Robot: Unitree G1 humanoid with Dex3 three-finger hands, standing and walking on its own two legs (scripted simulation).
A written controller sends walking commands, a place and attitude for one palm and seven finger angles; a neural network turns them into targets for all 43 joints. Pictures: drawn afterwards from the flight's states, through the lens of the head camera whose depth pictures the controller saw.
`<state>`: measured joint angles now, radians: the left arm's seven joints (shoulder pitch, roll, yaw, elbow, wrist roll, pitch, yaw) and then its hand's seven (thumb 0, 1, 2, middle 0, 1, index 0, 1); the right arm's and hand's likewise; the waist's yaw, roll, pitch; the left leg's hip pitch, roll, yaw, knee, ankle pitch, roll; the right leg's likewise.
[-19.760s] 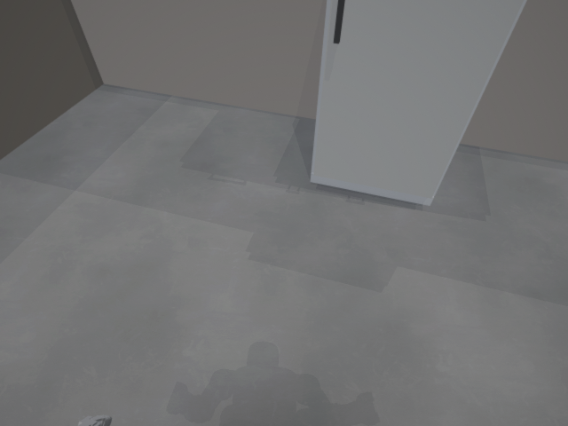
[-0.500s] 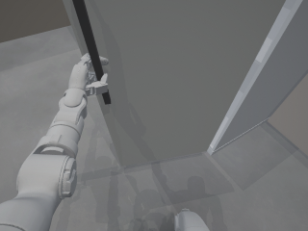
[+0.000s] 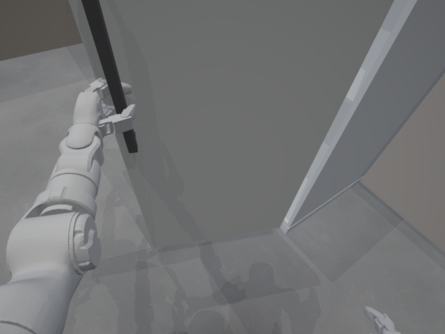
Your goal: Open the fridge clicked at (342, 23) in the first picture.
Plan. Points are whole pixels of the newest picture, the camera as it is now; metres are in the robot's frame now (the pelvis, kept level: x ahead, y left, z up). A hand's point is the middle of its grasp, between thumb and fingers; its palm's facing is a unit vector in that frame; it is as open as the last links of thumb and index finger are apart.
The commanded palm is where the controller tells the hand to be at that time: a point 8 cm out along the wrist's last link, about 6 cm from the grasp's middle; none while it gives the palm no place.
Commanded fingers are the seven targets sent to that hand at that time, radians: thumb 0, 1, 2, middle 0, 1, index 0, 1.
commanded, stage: loosen the grip on the handle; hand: left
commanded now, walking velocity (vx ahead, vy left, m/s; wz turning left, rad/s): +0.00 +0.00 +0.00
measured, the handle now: (113, 70) +0.52 +0.21 +0.19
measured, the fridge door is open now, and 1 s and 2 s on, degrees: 66 65 65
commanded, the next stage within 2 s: slip the hand off the handle in 0.50 s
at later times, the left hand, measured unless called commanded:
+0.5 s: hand (132, 127) +0.48 +0.19 +0.09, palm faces +0.18 -0.97 -0.15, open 13.9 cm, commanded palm +0.44 +0.23 +0.10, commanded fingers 0.00 -0.55 0.20 -0.25 -1.15 -0.25 -1.15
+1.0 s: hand (101, 137) +0.46 +0.24 +0.08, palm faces +0.21 -0.97 -0.15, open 14.7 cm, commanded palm +0.43 +0.28 +0.09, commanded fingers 0.00 -0.55 0.20 -0.25 -1.15 -0.25 -1.15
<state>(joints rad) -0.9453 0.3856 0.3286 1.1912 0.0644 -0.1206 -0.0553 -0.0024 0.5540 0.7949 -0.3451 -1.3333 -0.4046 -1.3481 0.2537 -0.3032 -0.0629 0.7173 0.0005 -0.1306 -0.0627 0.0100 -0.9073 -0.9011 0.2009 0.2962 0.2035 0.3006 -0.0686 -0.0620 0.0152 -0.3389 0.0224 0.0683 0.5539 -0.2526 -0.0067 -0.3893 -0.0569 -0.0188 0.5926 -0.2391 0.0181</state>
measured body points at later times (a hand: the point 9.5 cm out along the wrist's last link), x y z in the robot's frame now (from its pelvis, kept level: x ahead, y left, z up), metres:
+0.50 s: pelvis +0.02 +0.01 -0.01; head +0.07 +0.01 +0.44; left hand +0.47 +0.24 +0.10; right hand +0.05 -0.25 -0.13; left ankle +0.02 +0.12 -0.73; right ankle +0.04 -0.13 -0.73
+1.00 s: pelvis +0.03 -0.01 -0.01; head +0.08 +0.00 +0.44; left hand +0.44 +0.29 +0.09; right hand +0.10 -0.28 -0.12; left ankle +0.02 +0.12 -0.73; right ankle +0.04 -0.13 -0.73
